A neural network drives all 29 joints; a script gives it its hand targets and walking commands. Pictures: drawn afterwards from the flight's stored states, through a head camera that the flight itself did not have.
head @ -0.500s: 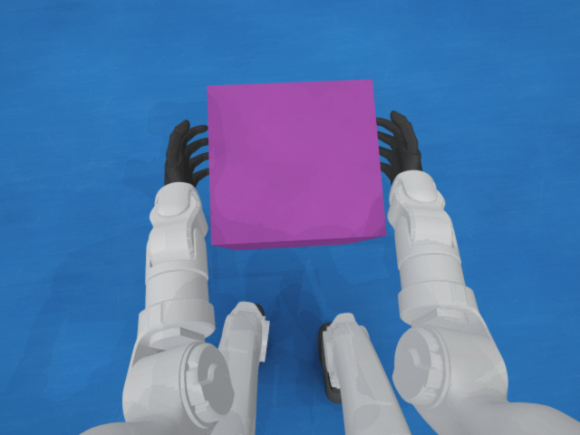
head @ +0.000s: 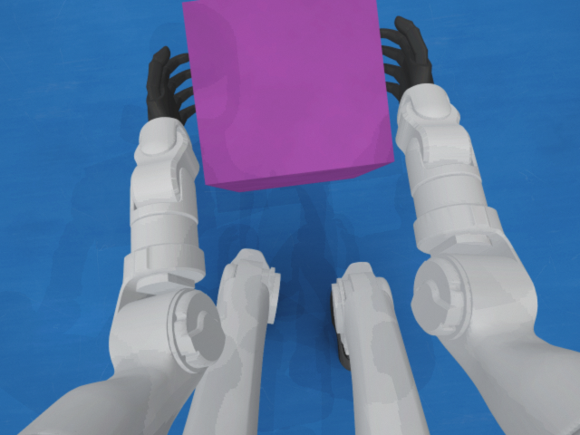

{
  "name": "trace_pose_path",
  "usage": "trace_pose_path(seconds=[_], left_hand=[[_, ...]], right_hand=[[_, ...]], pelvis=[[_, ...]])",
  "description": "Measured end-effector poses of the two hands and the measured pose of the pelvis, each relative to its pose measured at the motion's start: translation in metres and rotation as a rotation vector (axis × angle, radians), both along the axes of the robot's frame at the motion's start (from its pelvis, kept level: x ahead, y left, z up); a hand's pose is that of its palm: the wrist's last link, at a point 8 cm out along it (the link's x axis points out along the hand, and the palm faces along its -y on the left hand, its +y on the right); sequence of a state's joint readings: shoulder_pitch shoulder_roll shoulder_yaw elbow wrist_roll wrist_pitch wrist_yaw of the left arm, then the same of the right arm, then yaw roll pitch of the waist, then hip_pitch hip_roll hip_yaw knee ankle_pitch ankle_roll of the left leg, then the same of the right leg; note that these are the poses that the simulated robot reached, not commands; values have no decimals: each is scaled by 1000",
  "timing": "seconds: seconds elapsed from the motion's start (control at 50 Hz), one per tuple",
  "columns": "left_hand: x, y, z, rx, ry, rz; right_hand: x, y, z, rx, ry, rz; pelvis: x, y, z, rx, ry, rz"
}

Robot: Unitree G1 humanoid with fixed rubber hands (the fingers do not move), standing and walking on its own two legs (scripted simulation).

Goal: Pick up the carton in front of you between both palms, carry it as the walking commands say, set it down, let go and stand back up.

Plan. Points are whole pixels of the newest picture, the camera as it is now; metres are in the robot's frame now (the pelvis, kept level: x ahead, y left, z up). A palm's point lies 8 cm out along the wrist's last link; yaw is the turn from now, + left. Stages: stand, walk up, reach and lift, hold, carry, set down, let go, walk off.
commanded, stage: set down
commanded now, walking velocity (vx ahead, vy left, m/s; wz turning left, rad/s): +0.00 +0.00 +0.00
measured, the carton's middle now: (289, 112) +0.51 +0.05 -0.18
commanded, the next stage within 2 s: none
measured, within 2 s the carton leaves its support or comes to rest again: rests again in 1.02 s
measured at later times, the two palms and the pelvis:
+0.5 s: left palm (193, 132) +0.48 +0.21 -0.26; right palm (370, 98) +0.56 -0.08 -0.26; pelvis -0.01 +0.00 -0.10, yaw +0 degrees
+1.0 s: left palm (197, 138) +0.48 +0.22 -0.29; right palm (366, 107) +0.56 -0.08 -0.30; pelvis -0.01 -0.01 -0.13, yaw +1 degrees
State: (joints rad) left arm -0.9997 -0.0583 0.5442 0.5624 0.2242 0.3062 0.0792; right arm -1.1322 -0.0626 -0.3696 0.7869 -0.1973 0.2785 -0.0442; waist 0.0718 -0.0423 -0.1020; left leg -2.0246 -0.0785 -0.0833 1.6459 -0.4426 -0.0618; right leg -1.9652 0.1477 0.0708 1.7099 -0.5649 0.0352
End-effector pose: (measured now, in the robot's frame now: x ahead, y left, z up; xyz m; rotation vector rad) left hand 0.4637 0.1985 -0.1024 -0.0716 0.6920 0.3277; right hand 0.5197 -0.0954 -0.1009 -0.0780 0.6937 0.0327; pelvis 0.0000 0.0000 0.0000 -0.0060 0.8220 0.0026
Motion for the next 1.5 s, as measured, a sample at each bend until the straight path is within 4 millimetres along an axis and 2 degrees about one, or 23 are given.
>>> trace_pose_path(seconds=[0.28, 0.5, 0.6, 0.72, 1.0, 1.5], left_hand=[[11, 8, -85, 13, 25, 30], [21, 15, -156, 13, 46, 52], [24, 18, -172, 23, 65, 44], [27, 18, -174, 18, 56, 57], [18, 17, -188, 8, 94, 14], [21, 26, -197, 12, 107, -35]], right_hand=[[23, 11, -87, -15, 19, 58], [41, 18, -159, -30, 37, 100], [44, 20, -181, -27, 51, 109], [47, 20, -186, -23, 44, 116], [39, 17, -199, -35, 77, 133], [41, 20, -205, 29, 52, 173]], pelvis=[[-12, -6, -57, 12, -4, -13], [-12, -5, -98, 20, -37, -17], [-9, -3, -110, 28, -72, -32], [-4, -4, -118, 39, -78, -29], [-8, -10, -125, 50, -114, -36], [-12, -10, -133, 59, -154, -32]])
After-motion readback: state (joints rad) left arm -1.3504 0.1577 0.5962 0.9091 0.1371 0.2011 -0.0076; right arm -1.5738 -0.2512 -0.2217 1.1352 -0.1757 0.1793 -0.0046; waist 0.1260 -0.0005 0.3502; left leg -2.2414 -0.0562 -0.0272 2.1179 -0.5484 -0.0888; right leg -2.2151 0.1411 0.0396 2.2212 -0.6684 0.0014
